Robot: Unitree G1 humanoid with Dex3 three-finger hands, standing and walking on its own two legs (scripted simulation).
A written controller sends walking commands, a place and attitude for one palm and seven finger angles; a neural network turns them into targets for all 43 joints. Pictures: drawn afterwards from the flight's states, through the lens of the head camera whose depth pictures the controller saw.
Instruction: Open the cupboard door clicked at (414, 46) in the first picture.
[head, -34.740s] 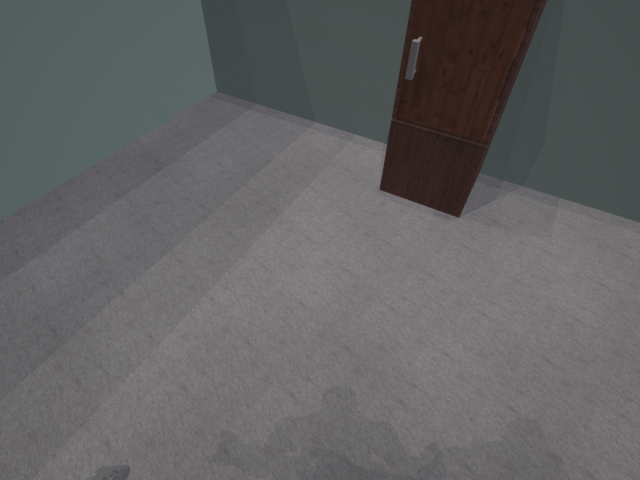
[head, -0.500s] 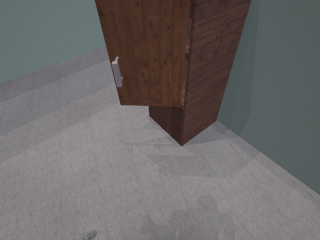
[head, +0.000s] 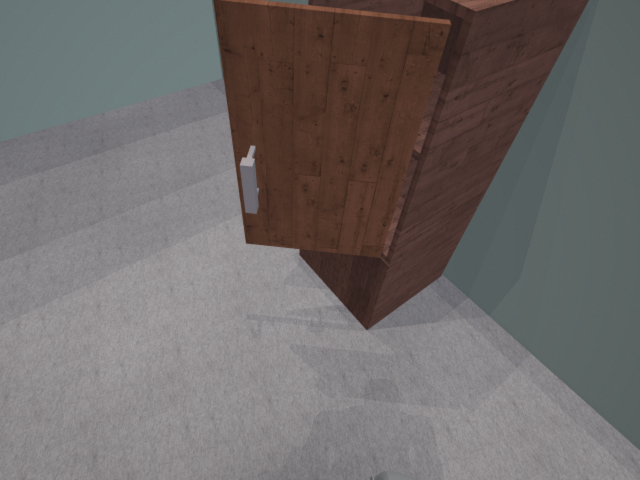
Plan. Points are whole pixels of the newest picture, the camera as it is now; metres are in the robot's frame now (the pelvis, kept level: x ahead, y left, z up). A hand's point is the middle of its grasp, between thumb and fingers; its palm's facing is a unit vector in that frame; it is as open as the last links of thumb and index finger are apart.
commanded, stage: take the last steps up to it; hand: left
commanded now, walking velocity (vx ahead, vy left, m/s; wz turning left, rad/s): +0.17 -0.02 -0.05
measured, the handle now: (252, 179) +0.68 +0.20 -0.09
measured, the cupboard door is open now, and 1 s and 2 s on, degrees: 47 47 47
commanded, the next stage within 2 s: come to a stop and stand still in 0.08 s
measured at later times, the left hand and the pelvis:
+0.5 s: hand (226, 443) +0.19 +0.15 -0.17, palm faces +0.05 -0.98 -0.20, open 7.2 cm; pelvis +0.11 -0.03 +0.00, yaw +1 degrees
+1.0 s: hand out of the picture +0.10 +0.15 -0.17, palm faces +0.02 -0.97 -0.25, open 7.4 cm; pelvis +0.09 -0.04 -0.01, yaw +0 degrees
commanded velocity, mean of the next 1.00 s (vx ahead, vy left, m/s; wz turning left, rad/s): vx -0.07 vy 0.02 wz -0.01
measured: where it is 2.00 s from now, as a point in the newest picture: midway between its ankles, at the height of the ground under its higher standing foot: outside the picture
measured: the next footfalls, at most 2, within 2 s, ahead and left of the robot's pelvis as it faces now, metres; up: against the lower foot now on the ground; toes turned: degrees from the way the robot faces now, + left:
right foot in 0.24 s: +0.17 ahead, -0.14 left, +0.00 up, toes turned -7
left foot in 0.52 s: +0.17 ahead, +0.09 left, +0.00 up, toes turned +4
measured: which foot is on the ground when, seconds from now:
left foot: down 0.00-0.24, up 0.26-0.50, down 0.52-1.00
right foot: up 0.00-0.22, down 0.24-0.54, up 0.56-0.76, down 0.78-1.00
